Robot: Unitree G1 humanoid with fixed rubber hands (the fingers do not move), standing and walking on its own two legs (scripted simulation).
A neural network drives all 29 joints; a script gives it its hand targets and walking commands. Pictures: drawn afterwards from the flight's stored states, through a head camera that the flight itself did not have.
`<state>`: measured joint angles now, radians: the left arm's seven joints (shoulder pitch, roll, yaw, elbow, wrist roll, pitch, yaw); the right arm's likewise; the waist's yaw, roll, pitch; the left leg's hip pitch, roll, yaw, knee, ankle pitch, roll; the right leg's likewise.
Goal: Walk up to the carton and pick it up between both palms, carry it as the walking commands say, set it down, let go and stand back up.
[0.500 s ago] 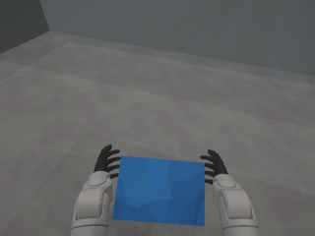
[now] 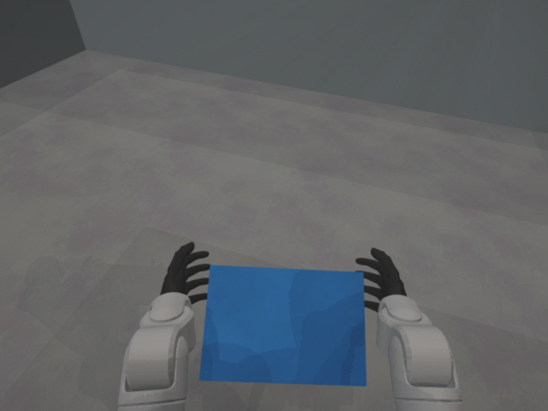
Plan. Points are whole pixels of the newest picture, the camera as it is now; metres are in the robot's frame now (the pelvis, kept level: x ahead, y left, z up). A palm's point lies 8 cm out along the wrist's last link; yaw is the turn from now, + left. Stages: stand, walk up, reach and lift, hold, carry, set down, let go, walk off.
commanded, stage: carry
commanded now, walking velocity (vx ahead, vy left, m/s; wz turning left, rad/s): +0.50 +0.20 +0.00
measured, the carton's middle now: (280, 317) +0.30 +0.01 -0.03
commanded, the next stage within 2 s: none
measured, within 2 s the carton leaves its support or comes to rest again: neither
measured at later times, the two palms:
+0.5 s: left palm (135, 214) +0.41 +0.25 +0.09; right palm (316, 213) +0.42 -0.04 +0.10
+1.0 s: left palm (113, 110) +0.70 +0.38 +0.11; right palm (245, 117) +0.71 +0.09 +0.10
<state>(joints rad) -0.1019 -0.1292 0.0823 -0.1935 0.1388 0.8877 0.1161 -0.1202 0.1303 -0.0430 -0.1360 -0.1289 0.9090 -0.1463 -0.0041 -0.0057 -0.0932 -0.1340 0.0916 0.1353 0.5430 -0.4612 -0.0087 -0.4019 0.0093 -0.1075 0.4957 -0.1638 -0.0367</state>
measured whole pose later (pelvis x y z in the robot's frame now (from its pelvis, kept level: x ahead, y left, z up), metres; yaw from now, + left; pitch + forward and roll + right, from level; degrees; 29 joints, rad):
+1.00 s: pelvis +0.45 +0.23 +0.00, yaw +1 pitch +5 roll -1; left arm -0.08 -0.13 0.00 -0.52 0.11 1.21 0.22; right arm -0.07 0.13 0.00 -0.51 -0.06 1.23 -0.22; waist 0.00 0.02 -0.09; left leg -0.15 -0.03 0.10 0.70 -0.38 0.07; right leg -0.39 -0.01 -0.12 0.42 -0.08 -0.04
